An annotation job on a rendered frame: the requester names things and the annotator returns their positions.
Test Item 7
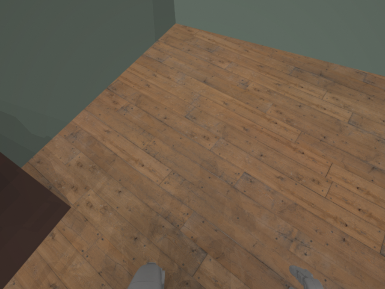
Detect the cabinet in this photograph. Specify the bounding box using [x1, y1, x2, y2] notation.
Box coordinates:
[0, 152, 71, 289]

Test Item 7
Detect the left robot thigh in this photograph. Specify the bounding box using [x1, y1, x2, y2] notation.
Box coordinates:
[127, 264, 165, 289]

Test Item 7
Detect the right robot hand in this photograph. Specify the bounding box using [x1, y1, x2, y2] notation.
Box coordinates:
[289, 266, 324, 289]

